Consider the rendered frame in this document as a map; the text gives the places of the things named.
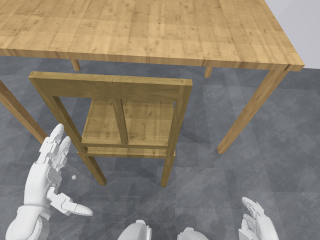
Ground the left robot forearm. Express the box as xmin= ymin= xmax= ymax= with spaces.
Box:
xmin=5 ymin=204 xmax=52 ymax=240

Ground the robot right shin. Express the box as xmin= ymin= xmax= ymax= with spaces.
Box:
xmin=183 ymin=227 xmax=194 ymax=232

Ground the table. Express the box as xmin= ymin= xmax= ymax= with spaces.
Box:
xmin=0 ymin=0 xmax=305 ymax=154

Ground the left robot thigh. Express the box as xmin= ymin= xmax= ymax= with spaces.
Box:
xmin=117 ymin=223 xmax=152 ymax=240

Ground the chair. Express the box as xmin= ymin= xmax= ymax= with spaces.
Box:
xmin=28 ymin=71 xmax=193 ymax=187

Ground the left robot hand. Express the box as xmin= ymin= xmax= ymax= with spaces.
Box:
xmin=23 ymin=123 xmax=93 ymax=216

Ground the right robot hand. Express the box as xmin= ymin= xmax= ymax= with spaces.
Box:
xmin=238 ymin=197 xmax=279 ymax=240

